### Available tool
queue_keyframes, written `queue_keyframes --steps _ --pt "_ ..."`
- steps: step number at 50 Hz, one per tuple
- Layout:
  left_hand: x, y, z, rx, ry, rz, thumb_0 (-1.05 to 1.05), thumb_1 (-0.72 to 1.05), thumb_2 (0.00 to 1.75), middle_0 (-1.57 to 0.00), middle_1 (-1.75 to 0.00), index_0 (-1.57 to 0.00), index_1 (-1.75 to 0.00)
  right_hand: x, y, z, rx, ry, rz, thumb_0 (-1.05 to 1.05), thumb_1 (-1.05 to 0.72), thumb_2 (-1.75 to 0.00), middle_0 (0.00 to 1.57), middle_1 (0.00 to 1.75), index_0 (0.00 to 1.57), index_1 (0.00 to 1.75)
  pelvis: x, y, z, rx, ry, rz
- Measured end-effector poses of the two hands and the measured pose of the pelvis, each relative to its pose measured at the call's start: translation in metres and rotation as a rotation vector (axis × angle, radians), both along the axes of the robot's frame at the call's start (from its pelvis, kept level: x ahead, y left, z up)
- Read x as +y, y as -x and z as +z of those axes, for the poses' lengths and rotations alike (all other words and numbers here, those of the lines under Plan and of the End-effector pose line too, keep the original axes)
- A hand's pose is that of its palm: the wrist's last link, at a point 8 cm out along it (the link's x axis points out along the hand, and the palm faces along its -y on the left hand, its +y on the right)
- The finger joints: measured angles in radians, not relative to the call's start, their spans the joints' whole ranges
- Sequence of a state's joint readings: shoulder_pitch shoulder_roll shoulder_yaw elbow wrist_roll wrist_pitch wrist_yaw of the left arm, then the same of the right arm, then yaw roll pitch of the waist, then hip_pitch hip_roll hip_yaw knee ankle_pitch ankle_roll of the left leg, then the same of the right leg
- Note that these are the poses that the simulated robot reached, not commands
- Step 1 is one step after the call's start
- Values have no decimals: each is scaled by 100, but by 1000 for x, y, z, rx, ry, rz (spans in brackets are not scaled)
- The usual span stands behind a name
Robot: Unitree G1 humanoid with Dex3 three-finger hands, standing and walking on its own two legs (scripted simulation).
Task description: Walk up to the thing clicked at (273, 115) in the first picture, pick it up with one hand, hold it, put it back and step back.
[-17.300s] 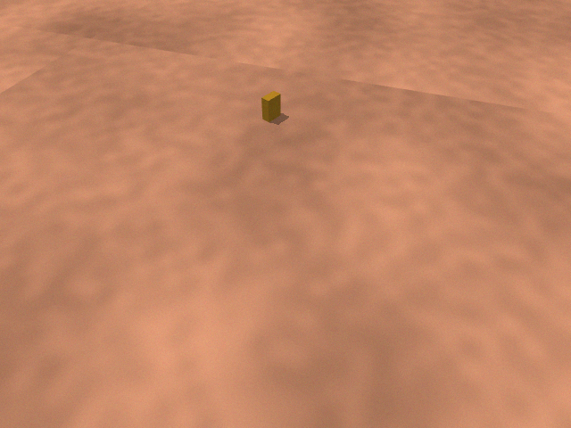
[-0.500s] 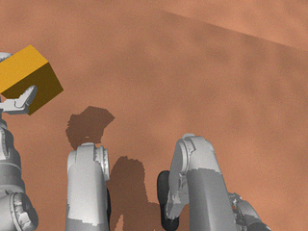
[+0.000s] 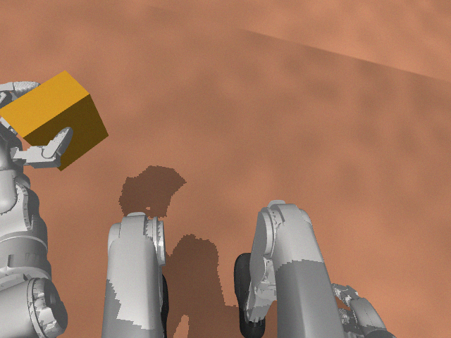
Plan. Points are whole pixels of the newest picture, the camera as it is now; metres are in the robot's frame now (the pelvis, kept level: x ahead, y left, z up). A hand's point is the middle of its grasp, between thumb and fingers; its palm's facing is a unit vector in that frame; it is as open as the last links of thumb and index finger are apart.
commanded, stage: lift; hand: left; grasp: from the side
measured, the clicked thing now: (62, 125) +0.47 +0.26 -0.07
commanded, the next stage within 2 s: none
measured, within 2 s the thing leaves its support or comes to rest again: neither
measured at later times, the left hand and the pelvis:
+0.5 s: hand (13, 107) +0.43 +0.26 +0.06, palm faces +0.29 -0.96 -0.03, open 9.6 cm; pelvis +0.01 +0.00 +0.07, yaw +1 degrees
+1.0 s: hand out of the picture +0.40 +0.23 +0.24, palm faces +0.28 -0.96 -0.03, open 9.6 cm; pelvis +0.05 +0.00 +0.22, yaw +3 degrees
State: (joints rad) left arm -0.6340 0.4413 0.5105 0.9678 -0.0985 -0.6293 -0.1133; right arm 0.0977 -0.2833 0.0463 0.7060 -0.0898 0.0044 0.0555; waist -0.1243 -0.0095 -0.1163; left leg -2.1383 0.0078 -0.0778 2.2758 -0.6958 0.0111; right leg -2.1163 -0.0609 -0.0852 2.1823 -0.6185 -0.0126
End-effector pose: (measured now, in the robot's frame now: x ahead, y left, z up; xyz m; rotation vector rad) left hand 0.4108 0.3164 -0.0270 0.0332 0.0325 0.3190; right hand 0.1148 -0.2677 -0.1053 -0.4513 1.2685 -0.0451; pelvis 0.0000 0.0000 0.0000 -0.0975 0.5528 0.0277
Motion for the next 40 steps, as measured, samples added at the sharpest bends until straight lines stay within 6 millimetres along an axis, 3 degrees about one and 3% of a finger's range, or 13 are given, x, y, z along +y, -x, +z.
queue_keyframes --steps 9,19,27,40 --pt "-1 0 15 -6 -10 -27 -1 -24 111 -68 -93 -69 -94 0 6 5 9 -11 -28 1 -93 -90 20 29 21 30 0 -2 9 10 -6 3" --pt "-6 7 60 -8 -17 -35 -1 -26 113 -69 -95 -70 -95 3 -7 31 -38 -37 -62 1 -94 -91 20 29 21 30 -1 -8 40 28 -17 8" --pt "-14 16 106 -8 0 -25 -1 -28 114 -69 -97 -70 -96 5 -32 70 -115 -48 -72 1 -94 -90 20 29 21 30 -1 -14 78 28 -21 10" --pt "-29 38 199 10 -3 -14 -1 -28 115 -68 -98 -69 -97 20 -70 153 -243 -80 -88 1 -93 -90 20 29 21 30 2 -28 157 -32 -30 18"
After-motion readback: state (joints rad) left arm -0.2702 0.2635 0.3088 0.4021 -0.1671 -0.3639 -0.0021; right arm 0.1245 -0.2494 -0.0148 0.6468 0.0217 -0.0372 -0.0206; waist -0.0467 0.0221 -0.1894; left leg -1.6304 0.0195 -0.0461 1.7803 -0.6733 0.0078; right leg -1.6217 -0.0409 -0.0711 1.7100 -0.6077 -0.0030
